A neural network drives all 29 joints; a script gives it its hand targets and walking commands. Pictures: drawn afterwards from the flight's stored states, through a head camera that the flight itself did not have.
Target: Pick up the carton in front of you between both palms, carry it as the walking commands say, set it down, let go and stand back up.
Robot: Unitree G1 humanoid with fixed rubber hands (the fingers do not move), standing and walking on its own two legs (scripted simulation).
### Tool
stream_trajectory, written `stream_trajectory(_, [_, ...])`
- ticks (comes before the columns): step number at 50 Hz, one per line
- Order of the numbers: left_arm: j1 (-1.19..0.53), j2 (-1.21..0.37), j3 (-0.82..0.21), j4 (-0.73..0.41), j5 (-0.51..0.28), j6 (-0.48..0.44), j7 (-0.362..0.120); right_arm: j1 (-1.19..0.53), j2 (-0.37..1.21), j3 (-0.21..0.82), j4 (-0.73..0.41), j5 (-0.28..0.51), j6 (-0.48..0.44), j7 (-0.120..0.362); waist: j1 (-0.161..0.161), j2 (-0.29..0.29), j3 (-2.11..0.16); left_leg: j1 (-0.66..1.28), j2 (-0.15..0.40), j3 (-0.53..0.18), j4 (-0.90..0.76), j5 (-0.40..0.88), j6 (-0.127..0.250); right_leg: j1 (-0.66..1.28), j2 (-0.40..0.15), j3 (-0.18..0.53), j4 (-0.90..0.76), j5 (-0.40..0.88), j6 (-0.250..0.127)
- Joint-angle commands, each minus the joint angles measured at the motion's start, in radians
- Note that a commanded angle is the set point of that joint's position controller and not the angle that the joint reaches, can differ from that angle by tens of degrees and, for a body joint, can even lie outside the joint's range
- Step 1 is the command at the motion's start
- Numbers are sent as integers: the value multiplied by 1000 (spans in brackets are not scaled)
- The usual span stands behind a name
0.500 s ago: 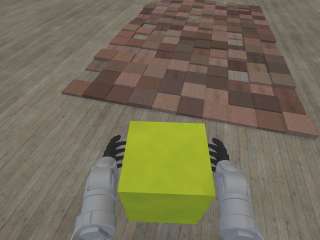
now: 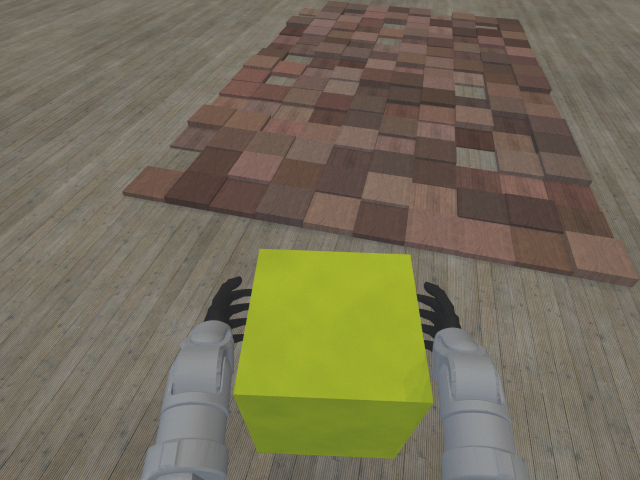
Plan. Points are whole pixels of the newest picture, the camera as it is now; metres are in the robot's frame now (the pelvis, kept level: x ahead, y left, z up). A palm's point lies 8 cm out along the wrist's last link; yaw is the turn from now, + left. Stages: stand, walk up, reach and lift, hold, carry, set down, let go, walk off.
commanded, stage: reach and lift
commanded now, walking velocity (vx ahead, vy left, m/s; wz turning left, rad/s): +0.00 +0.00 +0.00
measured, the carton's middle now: (330, 358) +0.30 +0.00 -0.04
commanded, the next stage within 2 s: hold in 0.22 s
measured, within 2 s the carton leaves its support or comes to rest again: neither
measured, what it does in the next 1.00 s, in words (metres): stands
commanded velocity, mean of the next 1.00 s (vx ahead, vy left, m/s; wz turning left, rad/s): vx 0.00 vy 0.00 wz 0.00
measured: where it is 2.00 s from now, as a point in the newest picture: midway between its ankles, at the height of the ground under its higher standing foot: outside the picture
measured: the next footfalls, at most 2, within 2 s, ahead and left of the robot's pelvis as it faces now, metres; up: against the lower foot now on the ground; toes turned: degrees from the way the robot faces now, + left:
left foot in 1.92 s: +0.22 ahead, +0.09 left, +0.00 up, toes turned +10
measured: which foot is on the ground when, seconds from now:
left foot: down 0.00-1.00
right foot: down 0.00-1.00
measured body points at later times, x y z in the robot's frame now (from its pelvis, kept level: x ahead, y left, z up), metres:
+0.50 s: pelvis -0.01 +0.00 +0.00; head -0.05 +0.00 +0.45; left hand +0.29 +0.15 +0.04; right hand +0.29 -0.15 +0.04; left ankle +0.02 +0.13 -0.75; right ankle +0.01 -0.12 -0.75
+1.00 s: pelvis -0.01 +0.00 +0.00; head -0.05 +0.00 +0.45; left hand +0.29 +0.15 +0.04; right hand +0.29 -0.15 +0.04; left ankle +0.02 +0.13 -0.75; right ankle +0.01 -0.12 -0.75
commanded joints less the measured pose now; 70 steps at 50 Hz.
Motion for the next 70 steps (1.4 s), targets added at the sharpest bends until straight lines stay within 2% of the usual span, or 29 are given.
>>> stream_trajectory(1, [-411,-898,-504,-39,-219,-23,-205,-406,905,509,-33,221,-16,215,0,5,-257,105,-77,-13,-30,236,1,30,76,10,-48,229,1])
stream_trajectory(11, [-419,-886,-518,-71,-231,-1,-206,-408,906,523,-63,232,8,210,0,0,-241,104,-78,-9,-38,204,5,35,73,12,-56,209,3])
stream_trajectory(16, [-385,-886,-585,-166,-270,38,-196,-374,895,585,-160,268,48,201,-5,4,-280,142,-76,-17,-48,272,1,81,75,17,-69,283,6])
stream_trajectory(19, [-353,-846,-549,-150,-249,69,-187,-347,850,551,-148,249,79,195,-4,5,-197,121,-73,-15,-68,197,3,60,72,14,-88,204,3])
stream_trajectory(23, [-398,-840,-522,-126,-235,78,-190,-396,841,529,-127,239,86,203,-1,5,-140,91,-70,-9,-71,86,8,17,68,8,-91,86,-5])
stream_trajectory(34, [-493,-881,-528,-86,-240,70,-200,-489,867,526,-86,237,75,215,-4,6,-180,93,-64,-6,-53,34,6,-2,65,3,-74,26,-9])
stream_trajectory(42, [-484,-883,-522,-79,-234,70,-198,-487,870,522,-83,236,74,217,-2,6,-194,105,-65,-7,-55,77,4,12,68,3,-75,66,-7])
stream_trajectory(56, [-412,-865,-537,-133,-245,74,-190,-413,860,537,-134,248,82,207,-3,5,-205,127,-71,-12,-56,171,1,46,71,8,-78,166,-1])
stream_trajectory(70, [-395,-853,-546,-159,-252,73,-187,-391,855,549,-158,254,84,200,-4,2,-199,117,-74,-11,-55,165,4,48,70,9,-76,169,0])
